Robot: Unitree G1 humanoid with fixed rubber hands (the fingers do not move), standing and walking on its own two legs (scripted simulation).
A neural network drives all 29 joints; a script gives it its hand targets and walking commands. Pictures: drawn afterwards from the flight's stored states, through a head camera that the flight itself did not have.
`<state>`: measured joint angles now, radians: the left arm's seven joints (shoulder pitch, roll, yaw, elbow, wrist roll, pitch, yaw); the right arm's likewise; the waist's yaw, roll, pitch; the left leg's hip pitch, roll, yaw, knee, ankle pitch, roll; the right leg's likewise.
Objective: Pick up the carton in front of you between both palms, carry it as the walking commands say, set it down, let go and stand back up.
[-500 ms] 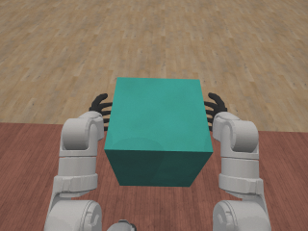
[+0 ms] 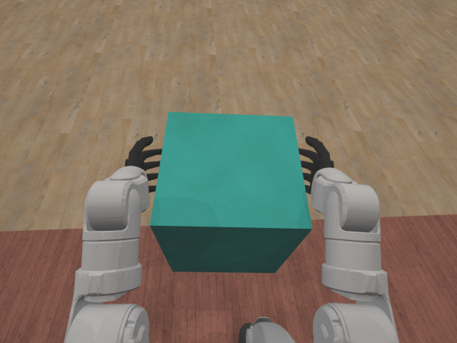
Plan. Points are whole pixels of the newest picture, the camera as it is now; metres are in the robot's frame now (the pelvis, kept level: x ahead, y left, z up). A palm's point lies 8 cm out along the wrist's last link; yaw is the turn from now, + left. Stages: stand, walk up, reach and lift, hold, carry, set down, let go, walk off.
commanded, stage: carry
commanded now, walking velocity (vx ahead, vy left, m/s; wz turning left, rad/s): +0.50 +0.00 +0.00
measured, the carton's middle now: (227, 201) +0.36 -0.01 +0.03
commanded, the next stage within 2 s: none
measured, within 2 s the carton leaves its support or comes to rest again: neither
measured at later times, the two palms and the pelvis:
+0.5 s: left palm (150, 81) +0.64 +0.16 +0.09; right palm (278, 80) +0.66 -0.14 +0.09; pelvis +0.30 -0.01 -0.02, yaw +1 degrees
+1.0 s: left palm (160, 34) +0.95 +0.17 +0.05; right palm (256, 36) +0.94 -0.12 +0.06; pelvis +0.59 +0.03 -0.05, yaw +0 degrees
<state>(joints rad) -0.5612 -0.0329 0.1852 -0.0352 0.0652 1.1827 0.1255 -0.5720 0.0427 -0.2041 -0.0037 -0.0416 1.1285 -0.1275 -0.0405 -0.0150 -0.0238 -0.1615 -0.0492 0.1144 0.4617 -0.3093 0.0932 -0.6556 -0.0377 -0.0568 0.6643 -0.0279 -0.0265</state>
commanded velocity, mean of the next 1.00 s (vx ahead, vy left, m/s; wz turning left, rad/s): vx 0.50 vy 0.00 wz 0.00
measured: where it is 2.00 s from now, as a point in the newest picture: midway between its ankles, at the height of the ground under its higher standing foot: (208, 159)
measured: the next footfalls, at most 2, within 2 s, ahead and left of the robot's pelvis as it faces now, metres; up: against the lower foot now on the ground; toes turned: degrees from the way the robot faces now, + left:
right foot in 0.10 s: +0.23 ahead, -0.08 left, -0.03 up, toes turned -4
left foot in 0.60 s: +0.54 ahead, +0.09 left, -0.05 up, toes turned +5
